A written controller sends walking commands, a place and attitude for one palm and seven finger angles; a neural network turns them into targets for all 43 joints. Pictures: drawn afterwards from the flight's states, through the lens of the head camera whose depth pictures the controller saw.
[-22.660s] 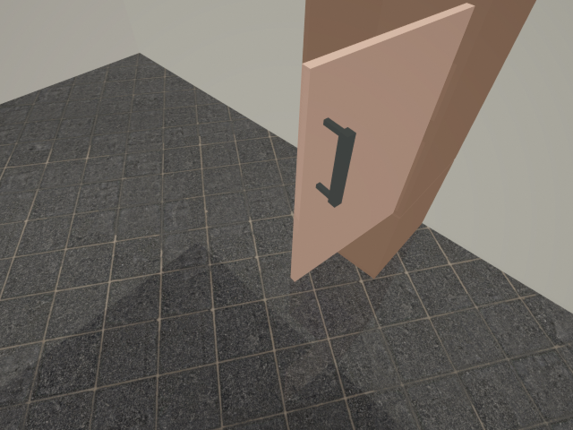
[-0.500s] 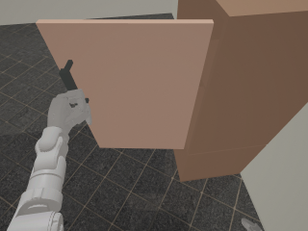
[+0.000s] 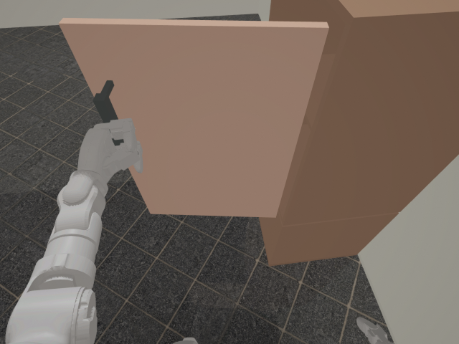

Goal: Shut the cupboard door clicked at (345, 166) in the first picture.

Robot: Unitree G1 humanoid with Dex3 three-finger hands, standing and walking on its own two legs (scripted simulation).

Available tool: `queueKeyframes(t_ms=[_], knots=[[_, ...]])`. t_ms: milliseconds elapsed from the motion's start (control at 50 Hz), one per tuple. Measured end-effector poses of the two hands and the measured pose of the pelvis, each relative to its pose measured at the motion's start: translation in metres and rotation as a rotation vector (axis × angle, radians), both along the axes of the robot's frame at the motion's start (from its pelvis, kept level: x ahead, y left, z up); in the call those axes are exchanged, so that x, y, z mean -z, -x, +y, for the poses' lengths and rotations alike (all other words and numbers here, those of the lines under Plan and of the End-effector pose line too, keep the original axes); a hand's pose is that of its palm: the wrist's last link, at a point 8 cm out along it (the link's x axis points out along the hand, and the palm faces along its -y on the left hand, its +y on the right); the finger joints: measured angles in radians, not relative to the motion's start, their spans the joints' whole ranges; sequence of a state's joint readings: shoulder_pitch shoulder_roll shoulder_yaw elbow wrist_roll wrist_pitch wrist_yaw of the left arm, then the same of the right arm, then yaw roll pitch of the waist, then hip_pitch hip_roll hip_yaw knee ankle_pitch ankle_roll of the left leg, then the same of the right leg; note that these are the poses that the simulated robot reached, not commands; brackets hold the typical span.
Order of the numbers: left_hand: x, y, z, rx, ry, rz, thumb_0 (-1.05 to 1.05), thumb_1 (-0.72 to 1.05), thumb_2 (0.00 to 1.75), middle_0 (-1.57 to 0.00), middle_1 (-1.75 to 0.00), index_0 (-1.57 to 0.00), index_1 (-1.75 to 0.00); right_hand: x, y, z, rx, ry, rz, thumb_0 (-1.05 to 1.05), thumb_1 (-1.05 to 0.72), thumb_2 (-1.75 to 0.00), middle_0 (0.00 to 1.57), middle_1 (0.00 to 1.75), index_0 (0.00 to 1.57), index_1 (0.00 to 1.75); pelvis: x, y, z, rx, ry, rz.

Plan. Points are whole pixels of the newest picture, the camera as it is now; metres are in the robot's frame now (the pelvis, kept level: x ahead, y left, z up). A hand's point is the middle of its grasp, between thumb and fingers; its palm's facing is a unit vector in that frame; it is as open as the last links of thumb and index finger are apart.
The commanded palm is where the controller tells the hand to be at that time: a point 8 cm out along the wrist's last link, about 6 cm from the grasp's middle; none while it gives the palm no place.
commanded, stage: push the door shut along its arc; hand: left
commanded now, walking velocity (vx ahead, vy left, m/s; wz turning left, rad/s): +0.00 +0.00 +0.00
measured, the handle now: (119, 125) +0.49 +0.22 +0.10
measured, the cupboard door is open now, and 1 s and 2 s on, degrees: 81 67 56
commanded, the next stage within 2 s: pull the fist back off the door in 1.80 s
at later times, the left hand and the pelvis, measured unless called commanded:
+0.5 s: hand (139, 133) +0.46 +0.17 +0.10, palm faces -0.18 -0.98 -0.01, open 3.1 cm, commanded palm +0.46 +0.22 +0.10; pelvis -0.01 +0.00 -0.01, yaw +0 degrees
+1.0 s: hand (174, 107) +0.53 +0.12 +0.10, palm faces -0.32 -0.95 +0.01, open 3.1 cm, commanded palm +0.53 +0.18 +0.10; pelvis -0.01 +0.02 -0.03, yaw -2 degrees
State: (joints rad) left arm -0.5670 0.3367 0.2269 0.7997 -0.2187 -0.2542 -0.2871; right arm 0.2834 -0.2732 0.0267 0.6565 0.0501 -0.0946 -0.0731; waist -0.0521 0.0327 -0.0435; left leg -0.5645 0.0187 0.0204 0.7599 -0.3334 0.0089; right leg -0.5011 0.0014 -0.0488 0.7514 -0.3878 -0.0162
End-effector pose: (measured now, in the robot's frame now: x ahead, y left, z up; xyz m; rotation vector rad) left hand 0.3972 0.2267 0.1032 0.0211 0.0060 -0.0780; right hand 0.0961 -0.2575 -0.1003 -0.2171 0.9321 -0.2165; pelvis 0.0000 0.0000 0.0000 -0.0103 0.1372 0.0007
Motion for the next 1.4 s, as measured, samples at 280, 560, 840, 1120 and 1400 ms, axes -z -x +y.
queueKeyframes(t_ms=[280, 560, 840, 1120, 1400], knots=[[-0.002, -0.032, -0.001, 0.047, 0.000, 0.010, 0.02, 0.90, 0.90, -1.30, -1.50, -1.31, -1.50, 0.010, 0.040, -0.002, 0.041, 0.007, 0.120, 0.00, -0.90, -0.90, 0.21, 0.30, 0.20, 0.30, 0.005, 0.001, 0.003, 0.003, 0.004, 0.040], [-0.003, -0.057, 0.003, 0.111, 0.006, 0.024, 0.02, 0.90, 0.90, -1.30, -1.50, -1.31, -1.50, 0.014, 0.082, -0.011, 0.084, 0.057, 0.217, 0.00, -0.90, -0.90, 0.21, 0.30, 0.20, 0.30, 0.013, 0.012, 0.006, -0.007, 0.021, 0.090], [-0.002, -0.098, -0.029, 0.226, 0.003, 0.047, 0.02, 0.90, 0.90, -1.30, -1.50, -1.30, -1.50, 0.019, 0.108, -0.006, 0.104, 0.078, 0.280, 0.00, -0.90, -0.90, 0.21, 0.30, 0.20, 0.30, 0.024, 0.016, 0.013, -0.009, 0.035, 0.160], [-0.003, -0.142, -0.048, 0.263, -0.002, 0.054, 0.01, 0.83, 0.91, -1.30, -1.50, -1.30, -1.50, 0.024, 0.148, 0.011, 0.194, 0.028, 0.399, 0.00, -0.90, -0.90, 0.21, 0.30, 0.20, 0.30, 0.029, 0.002, 0.015, 0.032, 0.028, 0.219], [-0.004, -0.150, -0.047, 0.324, 0.004, 0.067, 0.02, 0.84, 0.92, -1.30, -1.50, -1.32, -1.50, 0.018, 0.134, -0.004, 0.167, 0.096, 0.404, 0.00, -0.90, -0.90, 0.21, 0.30, 0.20, 0.30, 0.032, 0.001, 0.012, 0.008, 0.047, 0.236]])
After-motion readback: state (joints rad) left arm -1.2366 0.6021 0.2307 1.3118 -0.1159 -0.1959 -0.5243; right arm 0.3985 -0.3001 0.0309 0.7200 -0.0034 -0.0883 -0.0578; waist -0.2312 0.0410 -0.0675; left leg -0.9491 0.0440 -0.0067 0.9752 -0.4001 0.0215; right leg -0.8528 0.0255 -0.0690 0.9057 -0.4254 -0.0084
